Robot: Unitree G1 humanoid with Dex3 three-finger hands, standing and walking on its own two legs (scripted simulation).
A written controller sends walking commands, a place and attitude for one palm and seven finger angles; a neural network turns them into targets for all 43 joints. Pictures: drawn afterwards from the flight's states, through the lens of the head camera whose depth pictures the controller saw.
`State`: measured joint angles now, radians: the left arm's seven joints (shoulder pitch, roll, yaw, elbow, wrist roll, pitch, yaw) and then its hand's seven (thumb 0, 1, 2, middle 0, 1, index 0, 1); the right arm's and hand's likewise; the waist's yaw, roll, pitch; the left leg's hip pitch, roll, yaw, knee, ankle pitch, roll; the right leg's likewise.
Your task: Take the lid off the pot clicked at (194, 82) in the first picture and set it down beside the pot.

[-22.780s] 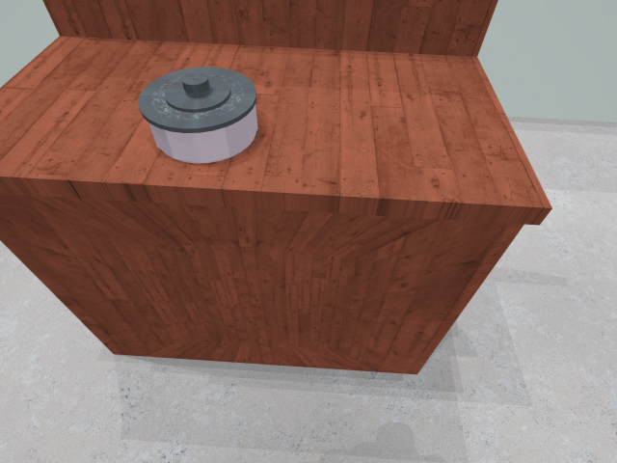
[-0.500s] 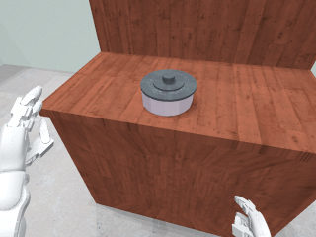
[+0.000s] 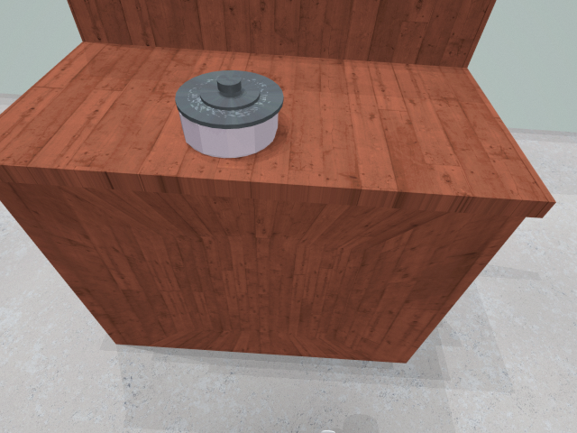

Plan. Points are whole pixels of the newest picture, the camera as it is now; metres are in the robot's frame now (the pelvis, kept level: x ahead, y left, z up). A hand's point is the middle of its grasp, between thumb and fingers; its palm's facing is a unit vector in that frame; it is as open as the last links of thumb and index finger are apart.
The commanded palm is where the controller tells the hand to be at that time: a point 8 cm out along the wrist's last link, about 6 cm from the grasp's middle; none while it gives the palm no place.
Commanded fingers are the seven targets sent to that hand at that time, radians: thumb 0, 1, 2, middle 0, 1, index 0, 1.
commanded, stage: come to a stop and stand still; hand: left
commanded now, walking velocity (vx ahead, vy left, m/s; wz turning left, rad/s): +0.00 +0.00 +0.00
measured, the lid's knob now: (229, 83) +0.64 +0.12 +0.17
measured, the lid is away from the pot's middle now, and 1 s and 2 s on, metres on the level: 0.01 0.01 0.01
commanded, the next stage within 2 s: look again from close up in 0.64 s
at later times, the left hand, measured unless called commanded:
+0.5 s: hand out of the picture +0.04 +0.16 -0.16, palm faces -0.04 -0.98 -0.18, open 7.2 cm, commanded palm none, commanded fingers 0.00 0.90 0.90 -0.20 -0.30 -0.20 -0.30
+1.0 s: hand out of the picture -0.06 +0.14 -0.16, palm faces -0.02 -0.99 -0.12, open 7.4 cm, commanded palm none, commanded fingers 0.00 0.90 0.90 -0.20 -0.30 -0.20 -0.30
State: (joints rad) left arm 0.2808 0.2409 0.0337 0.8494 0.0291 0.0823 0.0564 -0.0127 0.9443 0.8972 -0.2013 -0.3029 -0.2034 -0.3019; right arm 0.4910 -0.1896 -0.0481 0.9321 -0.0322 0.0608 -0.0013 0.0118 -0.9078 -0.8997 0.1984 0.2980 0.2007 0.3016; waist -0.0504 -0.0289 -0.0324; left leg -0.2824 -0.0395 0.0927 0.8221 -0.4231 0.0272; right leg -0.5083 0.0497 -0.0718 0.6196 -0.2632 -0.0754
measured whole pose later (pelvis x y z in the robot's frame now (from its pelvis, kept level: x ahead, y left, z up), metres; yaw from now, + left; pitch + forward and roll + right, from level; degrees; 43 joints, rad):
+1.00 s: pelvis -0.05 -0.01 +0.02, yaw -2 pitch -1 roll +0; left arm 0.30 0.12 -0.02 1.12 0.01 0.01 0.02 0.01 0.91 0.90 -0.20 -0.30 -0.20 -0.30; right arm 0.26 -0.13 0.00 1.13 -0.01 -0.01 -0.05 0.01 -0.92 -0.90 0.20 0.30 0.20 0.30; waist 0.01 -0.01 0.07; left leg -0.12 -0.01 0.14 0.46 -0.33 0.05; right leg -0.22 0.02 -0.02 0.48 -0.25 -0.02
